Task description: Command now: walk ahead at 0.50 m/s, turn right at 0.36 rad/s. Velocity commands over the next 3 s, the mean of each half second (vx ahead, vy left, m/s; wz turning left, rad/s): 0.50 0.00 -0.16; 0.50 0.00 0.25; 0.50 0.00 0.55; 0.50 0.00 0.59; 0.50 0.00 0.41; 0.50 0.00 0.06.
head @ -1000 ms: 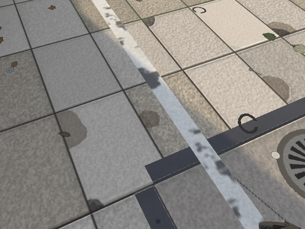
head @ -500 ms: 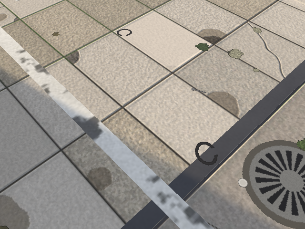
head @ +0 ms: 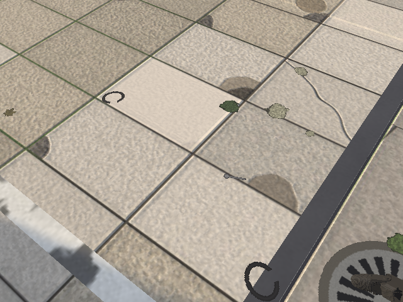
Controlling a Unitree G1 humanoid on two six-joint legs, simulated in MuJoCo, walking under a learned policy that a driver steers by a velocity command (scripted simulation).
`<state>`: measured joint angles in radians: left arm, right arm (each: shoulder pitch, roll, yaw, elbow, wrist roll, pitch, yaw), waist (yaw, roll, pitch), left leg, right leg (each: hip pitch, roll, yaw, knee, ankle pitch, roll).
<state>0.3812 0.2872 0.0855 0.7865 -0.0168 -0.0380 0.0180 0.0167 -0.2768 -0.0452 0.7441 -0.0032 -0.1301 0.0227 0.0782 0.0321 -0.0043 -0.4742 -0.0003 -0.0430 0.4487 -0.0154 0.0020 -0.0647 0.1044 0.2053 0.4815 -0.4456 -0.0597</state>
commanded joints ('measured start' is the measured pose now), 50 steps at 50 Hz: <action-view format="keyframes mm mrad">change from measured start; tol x32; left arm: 1 22 37 -7 -72 24 -15 0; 21 -409 40 -27 -210 -5 -51 -48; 27 68 270 49 -93 20 -42 -37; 50 -49 181 29 23 5 -18 6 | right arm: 1 303 -231 -74 -5 -23 -23 -7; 50 -7 -67 -22 -119 23 71 48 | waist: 1 -161 0 -274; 2 -116 342 -347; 21 -161 56 51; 27 -7 -363 -368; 50 -35 -110 44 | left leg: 1 605 235 -246 48 -12 161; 3 787 384 -740 -154 -519 272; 8 365 223 -298 -239 -138 209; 22 451 250 -87 -228 83 166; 25 386 174 1 100 361 104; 28 -292 13 -67 823 -559 27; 42 -205 102 -19 313 130 -4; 50 -168 15 126 165 -108 84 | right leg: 1 -260 -93 28 429 344 -36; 2 -588 9 -51 717 -133 24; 22 -486 -151 -200 47 387 21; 25 -71 -123 -225 -5 384 -49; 28 405 -478 474 -162 75 -236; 35 -96 -348 -39 -339 418 -168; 50 207 -385 -371 -157 1032 -60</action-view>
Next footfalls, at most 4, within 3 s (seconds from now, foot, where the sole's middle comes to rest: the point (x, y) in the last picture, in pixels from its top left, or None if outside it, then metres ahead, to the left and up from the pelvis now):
0.50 right None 0.42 -0.15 -0.76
1.06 left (205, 232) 0.72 0.10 -0.76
1.52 right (240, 163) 1.04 -0.02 -0.76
2.04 left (151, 145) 1.12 0.36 -0.76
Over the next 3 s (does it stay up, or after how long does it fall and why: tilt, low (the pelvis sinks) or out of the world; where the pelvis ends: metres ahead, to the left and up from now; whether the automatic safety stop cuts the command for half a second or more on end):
stays up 1.42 0.58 0.02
